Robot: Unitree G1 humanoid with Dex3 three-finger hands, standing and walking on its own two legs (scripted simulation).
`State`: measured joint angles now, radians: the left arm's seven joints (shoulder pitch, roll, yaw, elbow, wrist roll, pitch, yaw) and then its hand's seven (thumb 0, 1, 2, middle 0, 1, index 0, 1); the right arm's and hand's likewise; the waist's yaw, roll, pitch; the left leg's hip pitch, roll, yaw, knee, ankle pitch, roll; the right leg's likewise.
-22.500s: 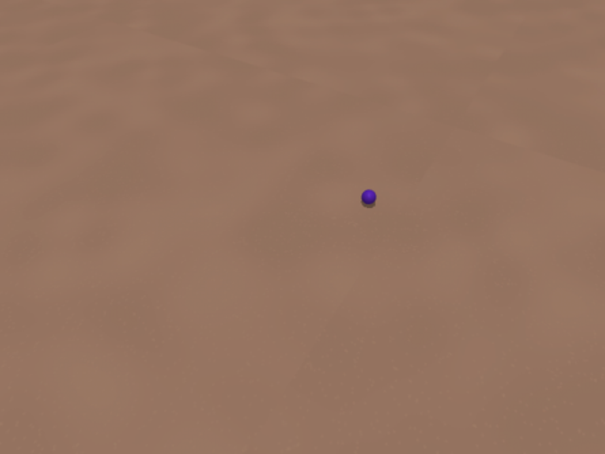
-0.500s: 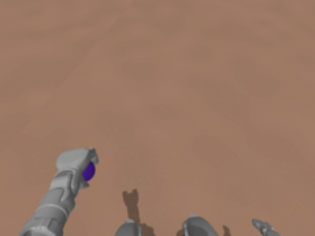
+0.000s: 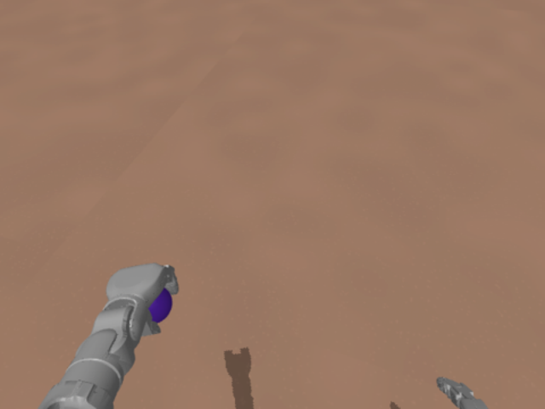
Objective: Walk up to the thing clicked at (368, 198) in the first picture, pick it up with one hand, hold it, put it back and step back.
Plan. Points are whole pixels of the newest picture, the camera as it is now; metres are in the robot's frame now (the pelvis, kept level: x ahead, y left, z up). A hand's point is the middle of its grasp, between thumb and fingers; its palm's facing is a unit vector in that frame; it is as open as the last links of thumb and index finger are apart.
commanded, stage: hold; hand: left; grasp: from above
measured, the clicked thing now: (152, 304) +0.32 +0.23 -0.09
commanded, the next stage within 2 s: crouch in 1.64 s
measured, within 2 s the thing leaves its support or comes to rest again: neither
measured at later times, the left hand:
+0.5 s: hand (148, 304) +0.30 +0.21 -0.04, palm faces -0.47 -0.06 -0.88, open 8.8 cm
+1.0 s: hand (145, 306) +0.29 +0.21 -0.02, palm faces -0.47 -0.07 -0.88, open 8.8 cm
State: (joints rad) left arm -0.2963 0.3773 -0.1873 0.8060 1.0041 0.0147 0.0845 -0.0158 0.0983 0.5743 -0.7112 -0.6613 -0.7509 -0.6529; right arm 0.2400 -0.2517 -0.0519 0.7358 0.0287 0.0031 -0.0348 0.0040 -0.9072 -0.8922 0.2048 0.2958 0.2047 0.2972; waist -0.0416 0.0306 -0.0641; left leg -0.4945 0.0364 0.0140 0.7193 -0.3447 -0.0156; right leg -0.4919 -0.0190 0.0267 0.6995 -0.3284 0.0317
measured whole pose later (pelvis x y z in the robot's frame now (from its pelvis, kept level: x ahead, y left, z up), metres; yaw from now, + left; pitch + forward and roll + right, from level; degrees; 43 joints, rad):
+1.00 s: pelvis +0.00 -0.01 +0.02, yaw -1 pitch +2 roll +0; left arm -0.23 0.39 -0.20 0.63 0.99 0.01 -0.04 -0.01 0.09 0.62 -0.69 -0.69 -0.73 -0.68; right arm 0.20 -0.26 -0.04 0.68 0.05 0.06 -0.05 0.01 -0.91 -0.89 0.20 0.30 0.20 0.30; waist 0.00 0.05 -0.02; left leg -0.30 0.03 0.03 0.53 -0.26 -0.02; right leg -0.31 -0.02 0.04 0.54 -0.25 0.02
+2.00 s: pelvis +0.00 +0.00 +0.02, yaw +0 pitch +2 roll +0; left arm -0.25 0.37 -0.19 0.74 1.04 -0.03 0.05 -0.01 0.10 0.64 -0.66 -0.72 -0.70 -0.71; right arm 0.19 -0.25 -0.04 0.67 0.05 0.09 -0.04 0.00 -0.90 -0.89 0.20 0.30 0.20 0.30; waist -0.02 0.03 0.00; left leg -0.31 0.03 0.02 0.52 -0.25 -0.02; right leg -0.32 -0.03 0.03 0.53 -0.25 0.03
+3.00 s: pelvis -0.07 +0.00 -0.31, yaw -2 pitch +37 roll -5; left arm -0.76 0.55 0.06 1.26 1.24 -0.15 0.41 -0.01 0.10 0.59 -0.68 -0.70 -0.74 -0.67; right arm 0.15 -0.25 -0.04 0.76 -0.12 -0.08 0.08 0.00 -0.91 -0.89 0.21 0.30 0.21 0.30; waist -0.16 0.02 -0.16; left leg -2.02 0.01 -0.10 2.04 -0.68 -0.02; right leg -1.97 -0.01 -0.01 1.99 -0.67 0.05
